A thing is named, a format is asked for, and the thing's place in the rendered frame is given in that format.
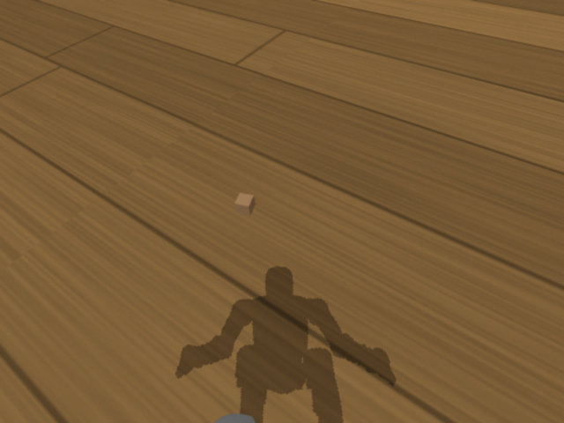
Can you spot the cube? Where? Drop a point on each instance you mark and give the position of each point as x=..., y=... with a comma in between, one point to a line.
x=244, y=204

